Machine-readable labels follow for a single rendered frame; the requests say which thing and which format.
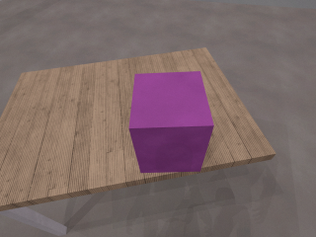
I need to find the carton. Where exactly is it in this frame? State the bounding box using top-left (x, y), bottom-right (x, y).
top-left (128, 71), bottom-right (214, 173)

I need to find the table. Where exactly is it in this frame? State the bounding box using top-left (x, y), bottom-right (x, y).
top-left (0, 47), bottom-right (276, 236)

